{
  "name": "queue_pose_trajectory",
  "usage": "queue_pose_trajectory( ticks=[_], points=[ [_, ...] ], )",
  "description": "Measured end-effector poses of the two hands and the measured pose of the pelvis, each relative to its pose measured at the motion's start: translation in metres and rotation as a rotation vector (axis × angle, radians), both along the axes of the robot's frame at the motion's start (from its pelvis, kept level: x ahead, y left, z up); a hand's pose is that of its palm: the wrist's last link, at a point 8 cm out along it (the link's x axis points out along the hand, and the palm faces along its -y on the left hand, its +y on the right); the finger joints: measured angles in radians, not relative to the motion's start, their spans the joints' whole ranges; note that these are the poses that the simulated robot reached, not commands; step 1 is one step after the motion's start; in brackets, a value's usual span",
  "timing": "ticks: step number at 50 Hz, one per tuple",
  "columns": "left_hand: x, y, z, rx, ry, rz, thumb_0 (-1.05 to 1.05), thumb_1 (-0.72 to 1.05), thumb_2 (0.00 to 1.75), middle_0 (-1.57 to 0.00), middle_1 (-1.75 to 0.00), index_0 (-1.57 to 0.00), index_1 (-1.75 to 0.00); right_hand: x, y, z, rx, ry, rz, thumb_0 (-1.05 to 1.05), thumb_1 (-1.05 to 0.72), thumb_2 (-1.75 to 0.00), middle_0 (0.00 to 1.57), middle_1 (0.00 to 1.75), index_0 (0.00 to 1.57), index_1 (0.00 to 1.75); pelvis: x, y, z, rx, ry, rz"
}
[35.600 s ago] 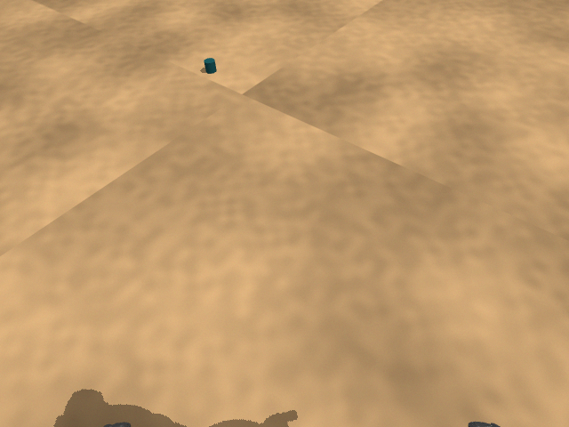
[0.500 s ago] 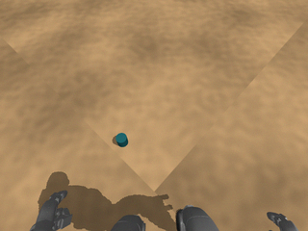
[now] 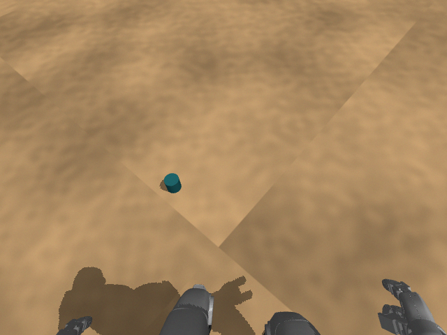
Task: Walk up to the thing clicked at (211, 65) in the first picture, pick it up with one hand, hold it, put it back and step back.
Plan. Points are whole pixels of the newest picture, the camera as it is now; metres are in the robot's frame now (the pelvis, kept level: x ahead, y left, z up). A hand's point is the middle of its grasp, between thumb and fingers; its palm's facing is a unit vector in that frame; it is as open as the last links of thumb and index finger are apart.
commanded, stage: step back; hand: left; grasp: from above
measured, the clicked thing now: (172, 183) +0.79 +0.32 -0.71
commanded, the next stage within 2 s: stand in 1.78 s
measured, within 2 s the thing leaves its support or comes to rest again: neither
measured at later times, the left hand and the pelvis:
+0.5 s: hand out of the picture -0.06 +0.25 -0.14, palm faces +0.05 -0.93 -0.36, open 7.3 cm; pelvis -0.16 -0.02 +0.01, yaw +3 degrees
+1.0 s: hand out of the picture -0.23 +0.24 -0.12, palm faces +0.13 -0.89 -0.43, open 7.3 cm; pelvis -0.27 -0.05 +0.01, yaw +6 degrees
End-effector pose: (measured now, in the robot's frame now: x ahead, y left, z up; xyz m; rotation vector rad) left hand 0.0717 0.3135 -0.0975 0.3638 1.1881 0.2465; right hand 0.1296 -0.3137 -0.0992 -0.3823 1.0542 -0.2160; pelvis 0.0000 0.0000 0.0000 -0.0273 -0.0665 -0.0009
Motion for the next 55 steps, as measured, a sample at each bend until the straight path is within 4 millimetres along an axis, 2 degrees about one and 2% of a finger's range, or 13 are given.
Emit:
queue_pose_trajectory(
  ticks=[4, 8, 13, 17, 20, 25, 31, 33, 38, 42, 46, 50, 55],
  points=[
    [-0.024, -0.007, 0.015, 0.011, -0.008, 0.013, 0.01, 0.91, 0.90, -0.21, -0.30, -0.21, -0.30, -0.042, -0.004, 0.002, 0.025, 0.051, -0.013, 0.00, -0.91, -0.90, 0.21, 0.30, 0.20, 0.30, -0.020, -0.003, 0.011, 0.059, 0.020, 0.003],
    [-0.030, -0.003, 0.020, 0.029, -0.062, 0.001, 0.01, 0.90, 0.90, -0.21, -0.30, -0.21, -0.30, -0.087, -0.005, -0.003, 0.010, 0.127, -0.002, 0.00, -0.91, -0.90, 0.21, 0.30, 0.20, 0.30, -0.045, -0.002, 0.011, 0.051, 0.045, 0.032],
    [-0.038, 0.009, 0.004, 0.025, -0.149, 0.002, 0.00, 0.90, 0.90, -0.21, -0.30, -0.21, -0.30, -0.138, 0.004, -0.010, -0.024, 0.204, 0.029, 0.00, -0.91, -0.90, 0.21, 0.30, 0.20, 0.30, -0.085, 0.001, -0.002, 0.042, 0.038, 0.092],
    [-0.065, 0.004, -0.004, -0.016, -0.133, 0.022, 0.00, 0.91, 0.90, -0.21, -0.29, -0.21, -0.30, -0.171, 0.014, 0.001, -0.014, 0.216, 0.039, 0.01, -0.91, -0.90, 0.21, 0.30, 0.20, 0.30, -0.113, 0.000, 0.004, 0.045, 0.014, 0.080],
    [-0.090, -0.005, -0.002, -0.050, -0.105, 0.033, 0.00, 0.91, 0.90, -0.21, -0.29, -0.21, -0.30, -0.185, 0.011, 0.013, -0.028, 0.196, 0.042, 0.01, -0.90, -0.90, 0.21, 0.30, 0.21, 0.30, -0.128, -0.005, 0.013, 0.011, 0.024, 0.082],
    [-0.139, -0.015, -0.005, -0.049, -0.061, 0.033, 0.00, 0.91, 0.90, -0.21, -0.29, -0.21, -0.30, -0.189, -0.006, 0.023, -0.048, 0.109, 0.051, 0.01, -0.90, -0.90, 0.21, 0.30, 0.21, 0.30, -0.160, -0.017, 0.014, 0.009, 0.039, 0.050],
    [-0.202, -0.034, -0.013, -0.003, 0.002, 0.007, 0.00, 0.91, 0.90, -0.21, -0.29, -0.21, -0.30, -0.198, -0.038, 0.011, -0.037, -0.008, 0.062, 0.00, -0.90, -0.90, 0.21, 0.30, 0.21, 0.30, -0.207, -0.041, -0.003, 0.026, 0.030, -0.009],
    [-0.225, -0.045, -0.010, 0.001, 0.017, 0.017, 0.00, 0.91, 0.90, -0.21, -0.29, -0.21, -0.30, -0.209, -0.048, 0.003, -0.024, -0.013, 0.048, 0.00, -0.90, -0.90, 0.21, 0.30, 0.21, 0.30, -0.222, -0.048, -0.003, -0.020, 0.003, 0.013],
    [-0.274, -0.059, 0.010, 0.013, 0.032, 0.053, 0.01, 0.91, 0.90, -0.21, -0.30, -0.21, -0.30, -0.251, -0.055, 0.000, 0.026, 0.043, 0.019, 0.00, -0.91, -0.90, 0.21, 0.30, 0.20, 0.30, -0.239, -0.058, 0.010, 0.059, 0.019, 0.009],
    [-0.292, -0.056, 0.021, 0.034, 0.000, 0.076, 0.01, 0.90, 0.90, -0.21, -0.30, -0.21, -0.30, -0.287, -0.057, -0.007, 0.033, 0.114, 0.031, 0.00, -0.91, -0.90, 0.21, 0.30, 0.20, 0.30, -0.253, -0.059, 0.013, 0.055, 0.033, 0.044],
    [-0.305, -0.045, 0.022, 0.044, -0.043, 0.101, 0.01, 0.90, 0.90, -0.21, -0.30, -0.21, -0.30, -0.315, -0.051, -0.015, 0.033, 0.200, 0.063, 0.01, -0.91, -0.90, 0.21, 0.30, 0.20, 0.30, -0.263, -0.056, 0.010, 0.037, 0.035, 0.092],
    [-0.318, -0.032, 0.013, 0.032, -0.043, 0.126, 0.00, 0.90, 0.90, -0.21, -0.30, -0.21, -0.30, -0.328, -0.036, -0.012, 0.039, 0.217, 0.071, 0.01, -0.91, -0.90, 0.21, 0.30, 0.20, 0.30, -0.271, -0.049, 0.009, 0.071, 0.014, 0.102],
    [-0.321, -0.034, 0.010, -0.009, -0.008, 0.127, 0.01, 0.91, 0.90, -0.21, -0.29, -0.21, -0.30, -0.331, -0.028, 0.002, 0.053, 0.160, 0.059, 0.01, -0.90, -0.90, 0.21, 0.30, 0.20, 0.30, -0.269, -0.047, 0.016, 0.042, 0.018, 0.106]
  ],
)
